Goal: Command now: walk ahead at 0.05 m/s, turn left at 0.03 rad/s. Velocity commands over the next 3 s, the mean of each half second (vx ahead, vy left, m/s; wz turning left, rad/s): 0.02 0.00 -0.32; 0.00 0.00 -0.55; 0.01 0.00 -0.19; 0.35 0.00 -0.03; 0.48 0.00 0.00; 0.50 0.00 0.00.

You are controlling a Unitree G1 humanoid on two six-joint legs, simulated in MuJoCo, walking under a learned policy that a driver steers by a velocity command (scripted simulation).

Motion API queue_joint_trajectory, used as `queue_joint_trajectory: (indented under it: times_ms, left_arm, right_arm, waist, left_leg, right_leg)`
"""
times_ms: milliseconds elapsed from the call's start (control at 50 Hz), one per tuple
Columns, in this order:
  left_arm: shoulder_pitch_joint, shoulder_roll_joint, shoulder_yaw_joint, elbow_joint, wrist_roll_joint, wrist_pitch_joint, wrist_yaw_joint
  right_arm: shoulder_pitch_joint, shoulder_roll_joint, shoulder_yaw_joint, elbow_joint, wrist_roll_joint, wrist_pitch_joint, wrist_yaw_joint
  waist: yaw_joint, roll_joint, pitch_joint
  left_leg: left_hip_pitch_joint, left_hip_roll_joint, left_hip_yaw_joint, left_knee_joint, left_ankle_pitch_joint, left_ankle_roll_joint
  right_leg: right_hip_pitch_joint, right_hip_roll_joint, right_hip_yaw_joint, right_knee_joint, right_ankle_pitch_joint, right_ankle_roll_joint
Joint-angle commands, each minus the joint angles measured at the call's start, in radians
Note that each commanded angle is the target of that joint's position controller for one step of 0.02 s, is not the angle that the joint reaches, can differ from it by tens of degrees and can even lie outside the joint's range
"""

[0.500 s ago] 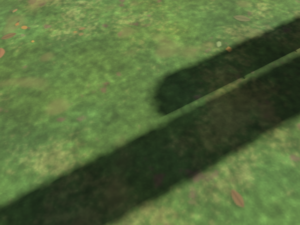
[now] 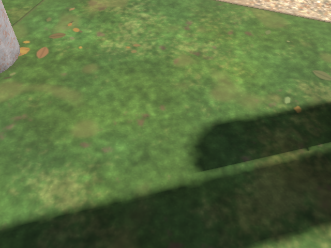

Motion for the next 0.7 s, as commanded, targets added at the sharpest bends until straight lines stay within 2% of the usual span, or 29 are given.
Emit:
queue_joint_trajectory:
  times_ms: [20, 40, 60, 80, 120, 140, 160, 200, 240, 280, 320, 340, 360, 380, 400, 420, 440, 460, 480, 500, 520, 540, 580, 600, 620, 640, 660, 680, 700]
  left_arm:
    - [0.041, -0.039, -0.029, -0.049, 0.035, -0.015, -0.036]
    - [0.022, 0.023, -0.019, -0.066, 0.016, -0.007, -0.035]
    - [-0.033, 0.089, -0.004, -0.067, -0.003, 0.0, -0.028]
    - [-0.068, 0.103, 0.005, -0.064, -0.002, 0.011, -0.02]
    - [-0.046, 0.108, 0.01, -0.048, 0.01, 0.029, -0.01]
    - [-0.031, 0.105, 0.013, -0.044, 0.005, 0.032, -0.01]
    - [-0.024, 0.106, 0.016, -0.048, -0.003, 0.032, -0.012]
    - [-0.04, 0.092, 0.015, -0.06, -0.019, 0.029, -0.025]
    - [-0.038, 0.074, 0.007, -0.054, -0.025, 0.033, -0.039]
    - [-0.037, 0.059, -0.002, -0.05, -0.022, 0.036, -0.043]
    - [0.015, 0.072, 0.003, -0.032, -0.018, 0.038, -0.053]
    - [0.027, 0.08, 0.007, -0.028, -0.009, 0.042, -0.055]
    - [0.031, 0.135, 0.024, -0.033, 0.002, 0.042, -0.052]
    - [0.056, 0.274, 0.054, -0.051, 0.017, 0.039, -0.042]
    - [0.12, 0.256, 0.039, -0.068, 0.054, 0.016, -0.059]
    - [0.088, 0.241, 0.038, -0.074, 0.051, -0.006, -0.061]
    - [0.04, 0.229, 0.04, -0.081, 0.025, -0.013, -0.053]
    - [0.006, 0.216, 0.039, -0.096, 0.003, -0.006, -0.038]
    - [-0.017, 0.199, 0.035, -0.106, -0.012, 0.004, -0.027]
    - [-0.03, 0.193, 0.03, -0.113, -0.016, 0.015, -0.021]
    - [-0.018, 0.178, 0.024, -0.113, -0.022, 0.022, -0.017]
    - [-0.012, 0.173, 0.022, -0.12, -0.019, 0.026, -0.016]
    - [0.014, 0.187, 0.028, -0.115, -0.02, 0.033, -0.007]
    - [0.039, 0.204, 0.04, -0.106, -0.023, 0.03, -0.007]
    - [0.051, 0.206, 0.042, -0.114, -0.025, 0.028, -0.008]
    - [0.028, 0.206, 0.04, -0.126, -0.021, 0.026, -0.014]
    - [0.016, 0.206, 0.042, -0.133, -0.023, 0.024, -0.014]
    - [0.002, 0.215, 0.045, -0.134, -0.012, 0.03, -0.012]
    - [0.004, 0.212, 0.047, -0.141, -0.01, 0.036, -0.011]
  right_arm:
    - [0.081, -0.116, -0.021, -0.03, -0.04, -0.022, -0.012]
    - [0.07, -0.105, -0.018, -0.024, -0.055, -0.015, -0.011]
    - [0.019, -0.099, -0.022, -0.033, -0.056, -0.018, -0.01]
    - [-0.027, -0.083, -0.017, -0.039, -0.046, -0.02, -0.013]
    - [-0.082, -0.094, -0.019, -0.051, -0.026, -0.022, -0.028]
    - [-0.067, -0.094, -0.021, -0.049, -0.015, -0.027, -0.039]
    - [-0.025, -0.11, -0.028, -0.038, -0.01, -0.029, -0.046]
    - [0.024, -0.138, -0.044, -0.031, -0.003, -0.024, -0.054]
    - [-0.004, -0.138, -0.049, -0.04, 0.002, -0.02, -0.069]
    - [-0.053, -0.14, -0.052, -0.051, 0.007, -0.004, -0.078]
    - [-0.076, -0.138, -0.053, -0.049, 0.027, 0.01, -0.078]
    - [-0.064, -0.13, -0.052, -0.034, 0.033, 0.014, -0.076]
    - [-0.024, -0.1, -0.049, -0.026, 0.021, 0.017, -0.071]
    - [-0.086, -0.045, -0.031, -0.084, -0.015, 0.01, -0.064]
    - [-0.169, -0.06, -0.028, -0.107, -0.013, -0.003, -0.06]
    - [-0.159, -0.091, -0.042, -0.09, 0.01, 0.0, -0.064]
    - [-0.132, -0.103, -0.046, -0.067, 0.009, 0.004, -0.071]
    - [-0.108, -0.117, -0.051, -0.048, -0.002, 0.01, -0.076]
    - [-0.098, -0.128, -0.055, -0.045, -0.005, 0.015, -0.078]
    - [-0.095, -0.134, -0.059, -0.049, 0.001, 0.02, -0.077]
    - [-0.092, -0.115, -0.054, -0.053, 0.006, 0.023, -0.072]
    - [-0.086, -0.122, -0.054, -0.054, 0.009, 0.024, -0.065]
    - [-0.103, -0.107, -0.05, -0.062, 0.005, 0.021, -0.06]
    - [-0.11, -0.078, -0.039, -0.056, 0.004, 0.012, -0.064]
    - [-0.112, -0.085, -0.037, -0.062, 0.003, 0.008, -0.06]
    - [-0.098, -0.109, -0.044, -0.06, 0.006, 0.005, -0.06]
    - [-0.097, -0.108, -0.045, -0.061, 0.006, 0.003, -0.063]
    - [-0.109, -0.104, -0.042, -0.06, 0.005, -0.006, -0.068]
    - [-0.119, -0.102, -0.04, -0.061, 0.005, -0.013, -0.069]
  waist:
    - [0.027, 0.216, -0.163]
    - [-0.002, 0.288, -0.208]
    - [-0.01, 0.235, -0.132]
    - [-0.004, 0.189, -0.097]
    - [0.008, 0.183, -0.058]
    - [0.002, 0.183, -0.031]
    - [-0.015, 0.171, -0.052]
    - [-0.046, 0.134, -0.084]
    - [-0.049, 0.127, -0.104]
    - [-0.035, 0.132, -0.117]
    - [-0.005, 0.143, -0.125]
    - [0.003, 0.135, -0.117]
    - [-0.021, 0.0, -0.105]
    - [-0.032, -0.318, -0.088]
    - [0.042, -0.249, -0.183]
    - [0.018, -0.141, -0.139]
    - [-0.007, -0.083, -0.108]
    - [-0.014, -0.057, -0.104]
    - [-0.028, -0.055, -0.11]
    - [-0.036, -0.066, -0.105]
    - [-0.034, -0.074, -0.12]
    - [-0.031, -0.069, -0.13]
    - [-0.017, -0.06, -0.123]
    - [-0.015, -0.033, -0.123]
    - [-0.003, -0.049, -0.128]
    - [-0.015, -0.073, -0.115]
    - [-0.016, -0.091, -0.098]
    - [-0.02, -0.092, -0.093]
    - [-0.013, -0.094, -0.083]
  left_leg:
    - [0.384, 0.27, -0.278, -0.188, 0.459, 0.125]
    - [0.305, 0.327, -0.319, -0.236, 0.243, 0.238]
    - [0.235, 0.285, -0.302, -0.27, 0.059, 0.229]
    - [0.203, 0.248, -0.263, -0.276, -0.016, 0.192]
    - [0.164, 0.24, -0.201, -0.261, 0.096, 0.168]
    - [0.167, 0.252, -0.175, -0.229, 0.259, 0.18]
    - [0.222, 0.275, -0.178, -0.21, 0.361, 0.199]
    - [0.311, 0.328, -0.201, -0.19, 0.431, 0.228]
    - [0.341, 0.356, -0.182, -0.167, 0.521, 0.231]
    - [0.311, 0.333, -0.127, -0.151, 0.505, 0.198]
    - [0.279, 0.295, -0.053, -0.102, 0.424, 0.147]
    - [0.25, 0.27, -0.017, -0.05, 0.329, 0.104]
    - [0.132, 0.199, 0.06, 0.105, 0.131, 0.031]
    - [-0.217, 0.034, 0.133, 0.408, -0.348, -0.07]
    - [-0.277, -0.017, -0.055, 0.59, -0.514, -0.068]
    - [-0.33, -0.011, -0.089, 0.684, -0.463, -0.063]
    - [-0.358, 0.002, -0.096, 0.684, -0.373, -0.06]
    - [-0.362, 0.016, -0.105, 0.661, -0.299, -0.07]
    - [-0.323, 0.025, -0.116, 0.64, -0.249, -0.075]
    - [-0.295, 0.015, -0.111, 0.636, -0.21, -0.073]
    - [-0.281, 0.01, -0.115, 0.632, -0.184, -0.068]
    - [-0.275, 0.004, -0.124, 0.619, -0.163, -0.064]
    - [-0.282, 0.003, -0.13, 0.573, -0.138, -0.068]
    - [-0.285, -0.001, -0.117, 0.528, -0.129, -0.081]
    - [-0.296, -0.002, -0.134, 0.513, -0.118, -0.085]
    - [-0.303, -0.001, -0.145, 0.495, -0.111, -0.086]
    - [-0.301, 0.003, -0.144, 0.468, -0.108, -0.091]
    - [-0.27, 0.008, -0.137, 0.424, -0.106, -0.098]
    - [-0.24, 0.001, -0.131, 0.384, -0.106, -0.101]
  right_leg:
    - [-0.132, -0.001, 0.048, 0.123, -0.229, 0.026]
    - [-0.114, -0.002, 0.13, 0.155, -0.318, 0.025]
    - [-0.094, -0.001, 0.127, 0.158, -0.265, 0.018]
    - [-0.083, 0.008, 0.115, 0.147, -0.201, 0.011]
    - [-0.035, 0.013, 0.104, 0.141, -0.171, 0.012]
    - [-0.055, 0.034, 0.087, 0.188, -0.191, 0.006]
    - [-0.087, 0.04, 0.082, 0.231, -0.236, 0.0]
    - [-0.155, 0.036, 0.087, 0.297, -0.301, -0.015]
    - [-0.168, 0.024, 0.089, 0.323, -0.294, -0.022]
    - [-0.1, 0.039, 0.055, 0.235, -0.259, -0.029]
    - [0.019, 0.082, -0.002, 0.041, -0.083, -0.05]
    - [0.08, 0.103, -0.009, -0.064, 0.024, -0.076]
    - [0.183, 0.039, 0.132, -0.132, 0.283, -0.123]
    - [0.343, -0.221, 0.546, -0.164, 0.747, -0.281]
    - [0.381, -0.316, 0.666, -0.2, 0.831, -0.418]
    - [0.404, -0.279, 0.595, -0.182, 0.812, -0.403]
    - [0.404, -0.218, 0.509, -0.161, 0.779, -0.345]
    - [0.406, -0.179, 0.462, -0.154, 0.747, -0.297]
    - [0.382, -0.155, 0.439, -0.157, 0.729, -0.273]
    - [0.353, -0.134, 0.428, -0.163, 0.716, -0.257]
    - [0.362, -0.124, 0.427, -0.169, 0.704, -0.254]
    - [0.376, -0.114, 0.43, -0.18, 0.675, -0.254]
    - [0.396, -0.107, 0.436, -0.193, 0.634, -0.259]
    - [0.423, -0.115, 0.444, -0.192, 0.623, -0.256]
    - [0.453, -0.11, 0.48, -0.202, 0.585, -0.25]
    - [0.452, -0.104, 0.499, -0.211, 0.524, -0.239]
    - [0.436, -0.104, 0.508, -0.216, 0.471, -0.236]
    - [0.387, -0.097, 0.495, -0.205, 0.423, -0.241]
    - [0.354, -0.079, 0.502, -0.207, 0.38, -0.239]
Next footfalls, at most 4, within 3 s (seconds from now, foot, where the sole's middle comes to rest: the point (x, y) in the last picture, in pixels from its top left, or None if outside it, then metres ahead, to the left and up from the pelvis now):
0.36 right None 0.05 -0.13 -0.76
1.00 left None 0.16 0.03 -0.76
1.36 right None -0.02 -0.13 -0.76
2.16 right None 0.37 -0.33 -0.76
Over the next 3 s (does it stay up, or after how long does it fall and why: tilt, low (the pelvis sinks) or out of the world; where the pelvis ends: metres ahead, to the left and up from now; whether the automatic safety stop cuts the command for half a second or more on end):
stays up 0.68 -0.33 0.02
